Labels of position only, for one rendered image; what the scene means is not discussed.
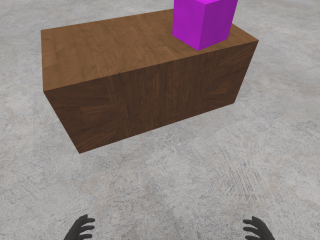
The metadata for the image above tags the carton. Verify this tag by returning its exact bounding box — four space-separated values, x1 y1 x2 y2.
172 0 238 51

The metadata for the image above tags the left robot hand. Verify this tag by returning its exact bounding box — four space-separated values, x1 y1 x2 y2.
64 214 95 240

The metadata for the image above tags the right robot hand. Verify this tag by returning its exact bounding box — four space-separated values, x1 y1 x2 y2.
243 216 275 240

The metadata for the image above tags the pedestal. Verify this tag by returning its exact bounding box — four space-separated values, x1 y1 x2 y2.
40 9 259 154

